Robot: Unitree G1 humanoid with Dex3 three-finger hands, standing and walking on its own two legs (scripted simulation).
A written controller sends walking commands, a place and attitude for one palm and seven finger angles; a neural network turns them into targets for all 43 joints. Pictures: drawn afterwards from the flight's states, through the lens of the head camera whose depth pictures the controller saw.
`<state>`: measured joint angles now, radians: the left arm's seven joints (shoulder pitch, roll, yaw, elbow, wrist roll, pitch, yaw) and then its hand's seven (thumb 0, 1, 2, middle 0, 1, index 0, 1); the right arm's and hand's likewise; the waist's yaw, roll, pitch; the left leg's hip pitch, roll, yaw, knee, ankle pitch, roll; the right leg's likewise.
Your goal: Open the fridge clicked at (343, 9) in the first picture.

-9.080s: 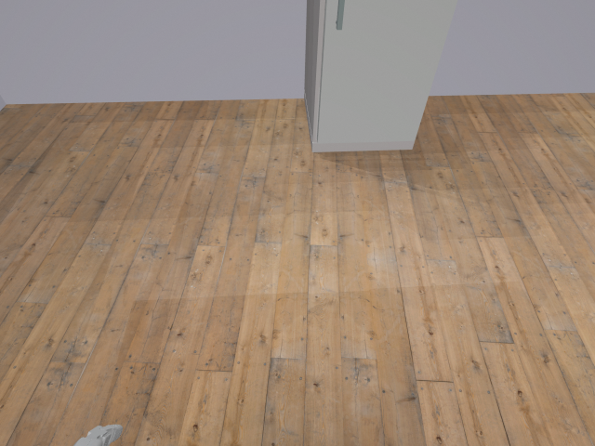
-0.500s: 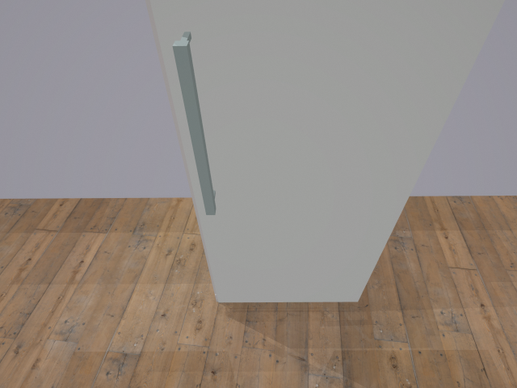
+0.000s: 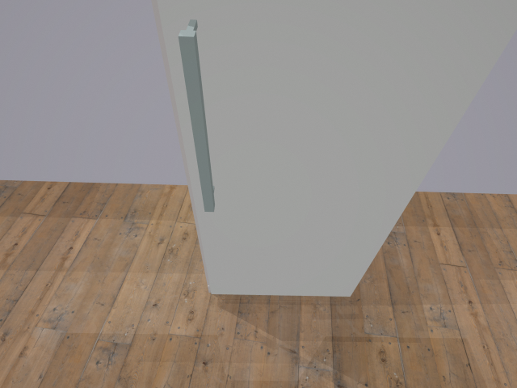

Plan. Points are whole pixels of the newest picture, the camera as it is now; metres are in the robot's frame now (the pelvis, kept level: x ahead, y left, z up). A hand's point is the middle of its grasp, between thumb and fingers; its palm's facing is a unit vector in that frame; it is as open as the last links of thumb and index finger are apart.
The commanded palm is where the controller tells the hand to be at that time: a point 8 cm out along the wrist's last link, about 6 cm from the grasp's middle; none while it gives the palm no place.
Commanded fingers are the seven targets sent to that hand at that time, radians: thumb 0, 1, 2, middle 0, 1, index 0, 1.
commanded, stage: look again from close up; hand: left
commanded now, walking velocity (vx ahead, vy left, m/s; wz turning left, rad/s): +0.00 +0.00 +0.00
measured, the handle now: (202, 134) +0.51 +0.14 +0.11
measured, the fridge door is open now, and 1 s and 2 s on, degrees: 0 0 0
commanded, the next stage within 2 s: none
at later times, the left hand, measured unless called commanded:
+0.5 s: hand out of the picture +0.03 +0.19 -0.17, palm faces -0.01 -0.97 -0.24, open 7.4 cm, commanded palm none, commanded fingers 0.00 0.90 0.90 -0.20 -0.30 -0.20 -0.30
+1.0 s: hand out of the picture +0.02 +0.18 -0.17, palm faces -0.01 -0.97 -0.24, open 7.4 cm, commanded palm none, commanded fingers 0.00 0.90 0.90 -0.20 -0.30 -0.20 -0.30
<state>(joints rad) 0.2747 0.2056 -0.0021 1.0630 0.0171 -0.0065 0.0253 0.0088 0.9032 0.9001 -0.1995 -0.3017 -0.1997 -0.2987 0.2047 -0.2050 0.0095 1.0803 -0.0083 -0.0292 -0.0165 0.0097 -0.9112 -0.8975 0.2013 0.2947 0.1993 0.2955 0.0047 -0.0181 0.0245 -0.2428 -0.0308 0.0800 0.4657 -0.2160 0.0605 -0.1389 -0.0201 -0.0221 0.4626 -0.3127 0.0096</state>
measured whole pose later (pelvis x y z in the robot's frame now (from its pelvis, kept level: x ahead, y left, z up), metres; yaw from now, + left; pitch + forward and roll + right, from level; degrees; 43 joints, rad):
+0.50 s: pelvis +0.00 -0.01 +0.00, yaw +0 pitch -1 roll +0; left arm 0.25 0.23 -0.01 1.09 0.02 -0.01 0.02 0.01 0.90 0.90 -0.20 -0.30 -0.20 -0.30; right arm 0.18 -0.23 0.01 1.12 -0.01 -0.03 -0.01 0.01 -0.91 -0.90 0.20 0.29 0.20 0.30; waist 0.00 -0.01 0.02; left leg -0.21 -0.03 0.08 0.41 -0.19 0.05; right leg -0.11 -0.01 -0.02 0.42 -0.30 0.00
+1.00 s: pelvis +0.00 -0.02 +0.01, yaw +0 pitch -1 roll +0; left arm 0.26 0.23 -0.01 1.10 0.01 -0.01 0.02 0.01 0.90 0.90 -0.20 -0.30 -0.20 -0.30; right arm 0.18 -0.23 0.02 1.13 -0.01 -0.02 -0.01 0.01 -0.91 -0.90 0.20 0.29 0.20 0.30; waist 0.00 -0.01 0.02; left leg -0.19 -0.01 0.08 0.39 -0.18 0.03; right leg -0.10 0.01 -0.02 0.40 -0.28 -0.02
